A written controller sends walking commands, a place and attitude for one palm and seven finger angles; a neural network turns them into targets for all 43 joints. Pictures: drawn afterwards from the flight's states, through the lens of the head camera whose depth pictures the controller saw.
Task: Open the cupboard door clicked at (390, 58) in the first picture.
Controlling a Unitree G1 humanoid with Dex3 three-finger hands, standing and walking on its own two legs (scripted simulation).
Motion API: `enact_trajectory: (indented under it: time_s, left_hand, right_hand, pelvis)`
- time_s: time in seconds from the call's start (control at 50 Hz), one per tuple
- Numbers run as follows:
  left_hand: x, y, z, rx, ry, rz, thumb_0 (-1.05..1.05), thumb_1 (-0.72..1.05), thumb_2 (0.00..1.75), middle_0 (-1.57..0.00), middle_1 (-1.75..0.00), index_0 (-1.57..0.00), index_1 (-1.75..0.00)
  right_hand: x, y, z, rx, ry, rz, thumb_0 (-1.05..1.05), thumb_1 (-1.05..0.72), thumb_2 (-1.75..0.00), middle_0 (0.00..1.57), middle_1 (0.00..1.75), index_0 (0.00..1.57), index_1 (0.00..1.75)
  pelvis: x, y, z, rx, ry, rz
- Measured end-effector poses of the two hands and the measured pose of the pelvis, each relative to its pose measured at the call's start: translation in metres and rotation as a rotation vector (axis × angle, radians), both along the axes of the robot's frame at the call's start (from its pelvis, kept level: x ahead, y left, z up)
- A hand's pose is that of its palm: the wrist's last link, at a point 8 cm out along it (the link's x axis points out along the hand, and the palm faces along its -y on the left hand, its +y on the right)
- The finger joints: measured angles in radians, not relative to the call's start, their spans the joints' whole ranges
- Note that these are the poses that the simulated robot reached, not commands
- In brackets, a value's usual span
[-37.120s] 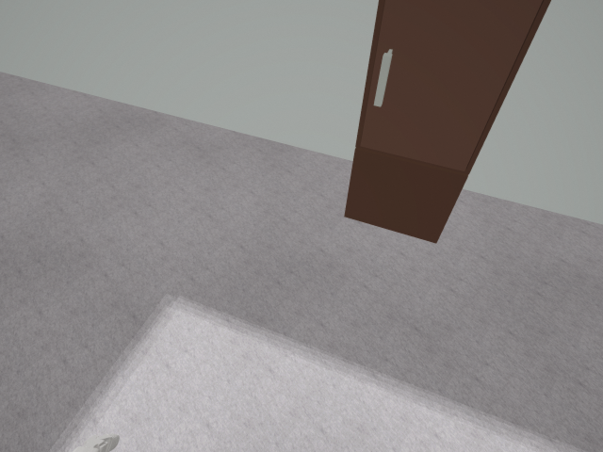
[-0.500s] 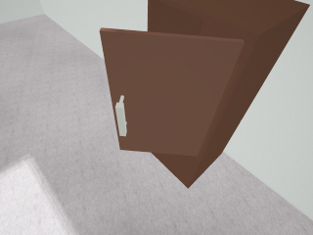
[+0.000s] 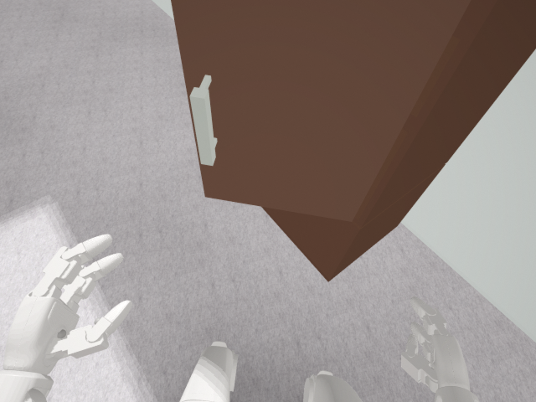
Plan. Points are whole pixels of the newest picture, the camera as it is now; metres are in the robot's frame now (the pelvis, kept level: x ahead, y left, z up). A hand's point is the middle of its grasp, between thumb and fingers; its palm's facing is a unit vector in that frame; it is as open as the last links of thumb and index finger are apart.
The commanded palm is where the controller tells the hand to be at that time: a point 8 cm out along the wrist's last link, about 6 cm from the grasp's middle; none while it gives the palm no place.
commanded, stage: raise the hand with hooked fingers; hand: left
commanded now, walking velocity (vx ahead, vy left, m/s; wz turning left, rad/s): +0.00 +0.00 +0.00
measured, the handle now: (207, 122) +0.55 +0.18 +0.05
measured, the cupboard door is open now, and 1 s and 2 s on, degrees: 43 43 43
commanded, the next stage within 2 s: move the hooked fingers beside the handle in 1.52 s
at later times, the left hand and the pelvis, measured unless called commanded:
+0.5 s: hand (87, 276) +0.25 +0.27 +0.06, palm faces -0.04 -1.00 -0.04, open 12.5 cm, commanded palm +0.23 +0.32 +0.07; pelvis +0.00 +0.03 +0.01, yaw -1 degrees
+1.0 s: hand (65, 236) +0.29 +0.31 +0.07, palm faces -0.02 -1.00 -0.05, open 14.0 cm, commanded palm +0.27 +0.36 +0.08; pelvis +0.01 +0.04 +0.02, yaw -1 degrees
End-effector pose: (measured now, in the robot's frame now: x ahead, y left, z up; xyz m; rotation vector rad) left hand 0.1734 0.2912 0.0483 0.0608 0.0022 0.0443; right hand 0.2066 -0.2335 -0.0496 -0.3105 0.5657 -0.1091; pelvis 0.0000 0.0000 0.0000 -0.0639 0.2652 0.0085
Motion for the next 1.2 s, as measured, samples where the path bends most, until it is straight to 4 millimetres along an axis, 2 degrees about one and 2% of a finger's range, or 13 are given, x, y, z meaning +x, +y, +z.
enact_trajectory:
  time_s: [0.08,0.16,0.26,0.34,0.48,0.62,0.74,0.84,1.06,1.2]
  left_hand:
    - [0.026,0.000,0.004,-0.007,0.029,-0.077,0.02,0.33,0.65,-0.24,-0.67,-0.24,-0.67]
    - [0.043,0.004,0.007,-0.025,0.084,-0.095,0.01,0.24,0.61,-0.25,-0.73,-0.25,-0.73]
    - [0.048,0.014,0.015,-0.018,0.072,-0.058,0.01,0.12,0.56,-0.26,-0.80,-0.26,-0.80]
    - [0.048,0.023,0.012,-0.018,0.060,-0.048,0.01,0.03,0.52,-0.27,-0.86,-0.26,-0.86]
    - [0.053,0.032,0.009,-0.020,0.046,-0.078,0.00,-0.14,0.45,-0.28,-0.97,-0.27,-0.97]
    - [0.061,0.046,0.017,-0.017,0.031,-0.068,0.00,-0.30,0.38,-0.29,-1.07,-0.29,-1.07]
    - [0.069,0.058,0.021,-0.011,0.041,-0.063,0.00,-0.42,0.33,-0.30,-1.15,-0.29,-1.15]
    - [0.078,0.065,0.024,-0.010,0.041,-0.064,0.00,-0.47,0.31,-0.30,-1.18,-0.30,-1.18]
    - [0.101,0.075,0.032,-0.009,0.031,-0.070,-0.01,-0.50,0.30,-0.30,-1.20,-0.30,-1.20]
    - [0.109,0.070,0.030,-0.026,0.046,-0.082,-0.01,-0.50,0.30,-0.30,-1.20,-0.30,-1.20]
  right_hand:
    - [-0.017,0.009,-0.017,0.049,0.064,-0.031,0.01,-0.90,-0.90,0.20,0.30,0.20,0.30]
    - [-0.038,0.013,-0.021,0.086,0.108,-0.083,0.01,-0.90,-0.90,0.20,0.30,0.21,0.30]
    - [-0.059,0.011,-0.018,0.080,0.144,-0.124,0.01,-0.90,-0.90,0.20,0.30,0.21,0.30]
    - [-0.067,0.005,-0.014,0.043,0.161,-0.131,0.01,-0.90,-0.90,0.20,0.30,0.21,0.30]
    - [-0.063,0.004,0.000,-0.016,0.142,-0.116,0.01,-0.90,-0.90,0.20,0.30,0.20,0.30]
    - [-0.051,0.021,0.013,-0.015,0.103,-0.077,0.01,-0.90,-0.90,0.20,0.30,0.20,0.30]
    - [-0.044,0.036,0.016,0.001,0.095,-0.041,0.01,-0.90,-0.90,0.20,0.30,0.21,0.30]
    - [-0.045,0.040,0.014,0.006,0.112,-0.031,0.01,-0.90,-0.90,0.20,0.30,0.21,0.30]
    - [-0.060,0.028,0.009,-0.010,0.175,-0.071,0.01,-0.90,-0.90,0.20,0.30,0.21,0.30]
    - [-0.067,0.016,0.010,-0.014,0.193,-0.101,0.01,-0.90,-0.90,0.20,0.30,0.21,0.30]
  pelvis:
    - [0.000,0.001,0.001,-0.003,0.011,-0.003]
    - [0.001,0.006,0.007,0.005,0.018,-0.017]
    - [0.003,0.013,0.013,0.013,0.023,-0.029]
    - [0.003,0.020,0.013,0.011,0.025,-0.029]
    - [0.001,0.030,0.014,0.000,0.018,-0.023]
    - [0.001,0.037,0.019,-0.009,0.010,-0.017]
    - [0.002,0.042,0.022,-0.012,0.007,-0.013]
    - [0.003,0.043,0.023,-0.013,0.009,-0.013]
    - [0.006,0.041,0.025,-0.010,0.016,-0.020]
    - [0.009,0.038,0.027,-0.004,0.024,-0.027]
